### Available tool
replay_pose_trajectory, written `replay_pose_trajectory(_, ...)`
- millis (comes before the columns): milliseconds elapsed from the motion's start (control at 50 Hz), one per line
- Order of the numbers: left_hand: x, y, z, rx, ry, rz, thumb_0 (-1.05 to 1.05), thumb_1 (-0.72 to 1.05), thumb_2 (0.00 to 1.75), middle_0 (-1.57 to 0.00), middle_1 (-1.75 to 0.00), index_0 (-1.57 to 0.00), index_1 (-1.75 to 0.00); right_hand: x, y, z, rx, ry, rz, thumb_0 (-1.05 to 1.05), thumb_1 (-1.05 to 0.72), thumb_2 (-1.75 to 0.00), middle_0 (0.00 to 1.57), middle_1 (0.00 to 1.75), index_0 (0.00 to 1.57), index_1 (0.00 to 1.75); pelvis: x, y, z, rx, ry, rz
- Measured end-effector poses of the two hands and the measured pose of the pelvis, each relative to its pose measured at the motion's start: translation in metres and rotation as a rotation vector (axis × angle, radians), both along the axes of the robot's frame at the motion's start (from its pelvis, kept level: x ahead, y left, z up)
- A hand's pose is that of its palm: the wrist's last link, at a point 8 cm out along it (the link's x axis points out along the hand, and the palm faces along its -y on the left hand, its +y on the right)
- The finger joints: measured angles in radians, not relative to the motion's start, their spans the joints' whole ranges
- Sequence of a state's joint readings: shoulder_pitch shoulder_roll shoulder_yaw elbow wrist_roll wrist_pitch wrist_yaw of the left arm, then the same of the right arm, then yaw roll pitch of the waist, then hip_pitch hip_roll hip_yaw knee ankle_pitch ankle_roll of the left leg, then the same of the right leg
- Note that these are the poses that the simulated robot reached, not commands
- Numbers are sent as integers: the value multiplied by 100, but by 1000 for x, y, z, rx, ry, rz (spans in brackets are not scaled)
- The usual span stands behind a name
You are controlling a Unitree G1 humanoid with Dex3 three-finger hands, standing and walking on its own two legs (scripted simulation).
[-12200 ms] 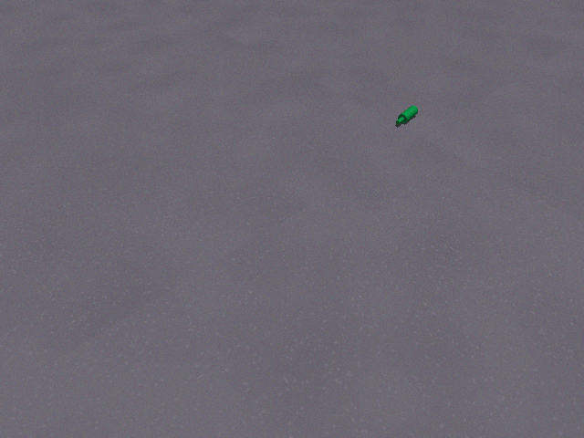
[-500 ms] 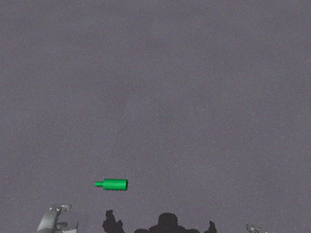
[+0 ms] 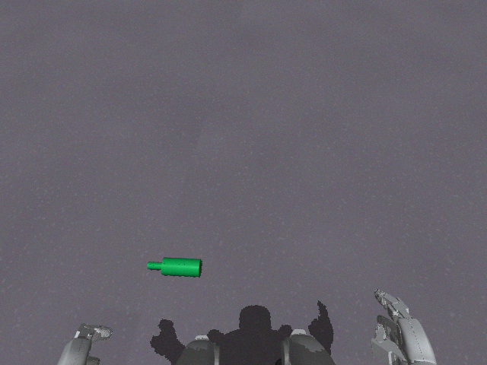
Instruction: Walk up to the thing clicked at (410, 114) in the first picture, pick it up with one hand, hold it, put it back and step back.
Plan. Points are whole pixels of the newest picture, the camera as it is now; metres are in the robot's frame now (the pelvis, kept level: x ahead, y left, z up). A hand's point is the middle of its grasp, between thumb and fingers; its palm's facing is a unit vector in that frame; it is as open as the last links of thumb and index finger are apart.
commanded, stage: rise first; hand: left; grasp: from above
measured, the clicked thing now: (174, 266) +0.46 +0.26 -0.66
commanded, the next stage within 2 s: none
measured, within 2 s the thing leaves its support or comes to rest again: neither
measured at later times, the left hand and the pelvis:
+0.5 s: hand (128, 321) +0.24 +0.28 -0.31, palm faces -0.42 -0.50 -0.75, open 14.0 cm; pelvis -0.05 -0.01 -0.17, yaw +1 degrees
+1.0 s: hand (142, 288) +0.34 +0.30 -0.44, palm faces -0.48 -0.15 -0.86, open 14.1 cm; pelvis -0.09 +0.00 -0.30, yaw -3 degrees
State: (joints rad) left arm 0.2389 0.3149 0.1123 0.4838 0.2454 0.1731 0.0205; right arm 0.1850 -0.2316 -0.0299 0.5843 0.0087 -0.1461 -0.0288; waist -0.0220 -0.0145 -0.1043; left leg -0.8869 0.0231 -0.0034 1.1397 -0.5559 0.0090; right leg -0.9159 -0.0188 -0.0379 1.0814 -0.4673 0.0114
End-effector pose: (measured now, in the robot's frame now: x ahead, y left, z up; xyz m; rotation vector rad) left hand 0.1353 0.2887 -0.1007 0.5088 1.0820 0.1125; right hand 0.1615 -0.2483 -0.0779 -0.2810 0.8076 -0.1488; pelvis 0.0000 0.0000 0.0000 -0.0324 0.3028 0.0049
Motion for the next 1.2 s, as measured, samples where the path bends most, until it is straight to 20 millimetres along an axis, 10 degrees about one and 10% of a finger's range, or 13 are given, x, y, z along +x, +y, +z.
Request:
replay_pose_trajectory(180, 12, 8, -33, 78, 25, -95, -1, -58, 100, -9, -107, -9, -108, 11, 7, -32, 11, -42, 55, 1, -92, -90, 21, 30, 20, 30, -5, 0, -33, -3, 85, 6)
replay_pose_trajectory(380, 70, 11, -114, 234, -86, -376, -1, -54, 98, -9, -109, -10, -108, -3, -16, -130, -12, 18, 81, 1, -89, -89, 21, 30, 20, 30, -30, -6, -120, 9, 222, 7)
replay_pose_trajectory(680, 162, 17, -216, 472, -182, -683, -1, -53, 101, -8, -106, -8, -106, -104, -41, -287, -2, 319, 27, 1, -88, -89, 21, 30, 20, 30, -76, -17, -241, 2, 301, 3)
replay_pose_trajectory(920, 205, 15, -270, 520, -261, -872, -1, -52, 102, -7, -103, -8, -103, -188, -41, -313, -62, 519, -61, 1, -89, -89, 21, 30, 20, 30, -91, -4, -290, -52, 290, -12)
replay_pose_trajectory(1200, 239, 21, -314, 628, -282, -973, -1, -52, 102, -7, -98, -7, -99, -208, -25, -328, -78, 651, -65, 1, -90, -90, 21, 30, 20, 30, -88, 9, -317, -89, 316, -6)
